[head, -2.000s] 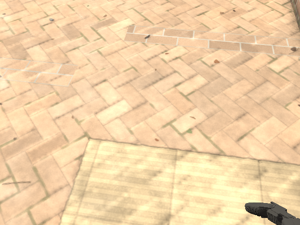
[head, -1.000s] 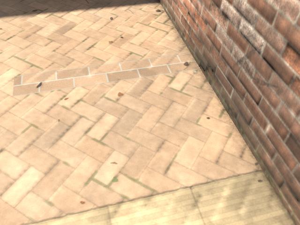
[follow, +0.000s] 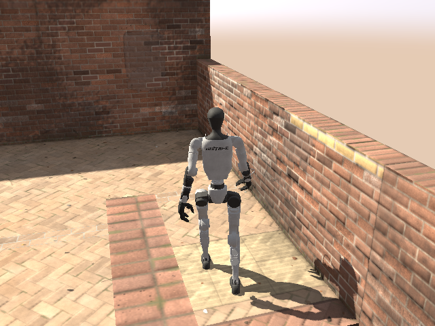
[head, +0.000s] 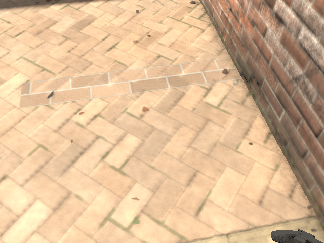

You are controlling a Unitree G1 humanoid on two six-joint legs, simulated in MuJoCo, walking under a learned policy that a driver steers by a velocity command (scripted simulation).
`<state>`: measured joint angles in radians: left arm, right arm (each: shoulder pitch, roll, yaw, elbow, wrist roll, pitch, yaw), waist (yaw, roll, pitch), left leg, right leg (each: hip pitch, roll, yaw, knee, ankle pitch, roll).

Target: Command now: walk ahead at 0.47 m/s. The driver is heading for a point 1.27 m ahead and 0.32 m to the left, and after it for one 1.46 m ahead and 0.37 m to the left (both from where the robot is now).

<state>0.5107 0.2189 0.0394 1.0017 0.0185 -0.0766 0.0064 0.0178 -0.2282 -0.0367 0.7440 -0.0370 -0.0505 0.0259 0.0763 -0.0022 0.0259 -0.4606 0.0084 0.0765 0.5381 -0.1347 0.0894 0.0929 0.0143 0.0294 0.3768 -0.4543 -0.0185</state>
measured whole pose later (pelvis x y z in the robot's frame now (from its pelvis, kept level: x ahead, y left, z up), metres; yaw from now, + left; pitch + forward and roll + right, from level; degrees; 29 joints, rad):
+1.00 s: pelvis +0.56 +0.02 +0.01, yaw +7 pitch +1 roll -2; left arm 0.42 0.18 0.04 1.04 0.02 -0.11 0.02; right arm 0.08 -0.20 -0.04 0.86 -0.04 -0.03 0.05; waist 0.04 0.03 0.05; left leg -0.62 0.06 0.07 0.63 0.00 0.08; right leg 0.12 0.06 -0.19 0.18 -0.32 -0.04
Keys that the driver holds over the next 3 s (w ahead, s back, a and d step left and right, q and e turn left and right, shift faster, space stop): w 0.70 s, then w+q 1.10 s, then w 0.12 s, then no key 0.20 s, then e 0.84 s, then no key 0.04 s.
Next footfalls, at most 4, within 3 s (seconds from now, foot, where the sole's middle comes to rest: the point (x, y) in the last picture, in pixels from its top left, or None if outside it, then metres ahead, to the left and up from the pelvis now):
0.54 right None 0.48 -0.07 -0.76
1.08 left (149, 173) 0.78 0.14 -0.76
1.64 right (164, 113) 1.14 0.09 -0.76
2.10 left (108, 101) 1.20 0.41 -0.76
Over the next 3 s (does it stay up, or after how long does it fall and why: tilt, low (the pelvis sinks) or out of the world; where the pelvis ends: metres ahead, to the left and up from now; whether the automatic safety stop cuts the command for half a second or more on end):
stays up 1.19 0.27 0.02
